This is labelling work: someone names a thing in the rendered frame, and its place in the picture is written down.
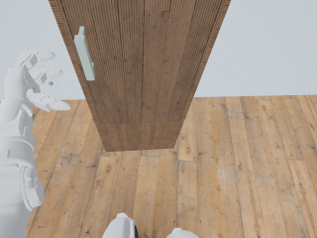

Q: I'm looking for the left robot upper arm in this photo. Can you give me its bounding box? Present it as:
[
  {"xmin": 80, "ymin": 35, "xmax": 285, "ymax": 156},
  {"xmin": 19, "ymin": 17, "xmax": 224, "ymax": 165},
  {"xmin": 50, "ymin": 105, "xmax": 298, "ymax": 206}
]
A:
[{"xmin": 0, "ymin": 166, "xmax": 45, "ymax": 238}]

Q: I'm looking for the robot shin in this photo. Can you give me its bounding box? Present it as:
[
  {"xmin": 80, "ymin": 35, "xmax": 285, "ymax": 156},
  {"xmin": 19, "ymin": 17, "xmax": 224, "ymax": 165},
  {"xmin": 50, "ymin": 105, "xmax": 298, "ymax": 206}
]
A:
[
  {"xmin": 116, "ymin": 212, "xmax": 129, "ymax": 218},
  {"xmin": 171, "ymin": 228, "xmax": 182, "ymax": 233}
]

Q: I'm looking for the left robot forearm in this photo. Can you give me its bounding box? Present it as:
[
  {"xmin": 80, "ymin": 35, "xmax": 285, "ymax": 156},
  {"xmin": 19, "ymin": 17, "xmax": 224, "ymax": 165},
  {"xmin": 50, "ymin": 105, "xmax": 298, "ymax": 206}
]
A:
[{"xmin": 0, "ymin": 97, "xmax": 36, "ymax": 172}]

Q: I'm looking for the robot left hand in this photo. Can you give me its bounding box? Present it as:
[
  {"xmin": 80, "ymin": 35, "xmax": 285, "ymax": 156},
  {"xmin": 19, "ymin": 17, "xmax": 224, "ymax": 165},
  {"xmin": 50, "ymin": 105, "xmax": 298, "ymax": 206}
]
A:
[{"xmin": 4, "ymin": 49, "xmax": 71, "ymax": 112}]

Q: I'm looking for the handle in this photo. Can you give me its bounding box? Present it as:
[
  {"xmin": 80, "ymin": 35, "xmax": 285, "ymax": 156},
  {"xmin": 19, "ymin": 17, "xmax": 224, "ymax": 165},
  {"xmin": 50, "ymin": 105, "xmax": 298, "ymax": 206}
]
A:
[{"xmin": 74, "ymin": 26, "xmax": 95, "ymax": 80}]

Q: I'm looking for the cupboard door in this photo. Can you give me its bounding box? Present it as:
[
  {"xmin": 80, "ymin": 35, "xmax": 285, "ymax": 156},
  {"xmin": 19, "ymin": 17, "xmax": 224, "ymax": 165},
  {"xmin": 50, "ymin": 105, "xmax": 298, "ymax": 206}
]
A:
[{"xmin": 55, "ymin": 0, "xmax": 227, "ymax": 125}]

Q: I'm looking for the robot left shin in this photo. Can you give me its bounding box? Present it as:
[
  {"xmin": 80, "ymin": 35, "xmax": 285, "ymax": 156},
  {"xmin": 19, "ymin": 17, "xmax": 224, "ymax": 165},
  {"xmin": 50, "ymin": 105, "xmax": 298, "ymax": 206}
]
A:
[{"xmin": 116, "ymin": 212, "xmax": 129, "ymax": 218}]

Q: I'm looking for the robot right shin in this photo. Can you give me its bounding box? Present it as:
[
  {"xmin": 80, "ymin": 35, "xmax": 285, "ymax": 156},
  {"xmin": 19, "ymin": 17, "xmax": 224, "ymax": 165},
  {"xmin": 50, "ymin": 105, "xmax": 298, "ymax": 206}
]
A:
[{"xmin": 171, "ymin": 228, "xmax": 182, "ymax": 233}]

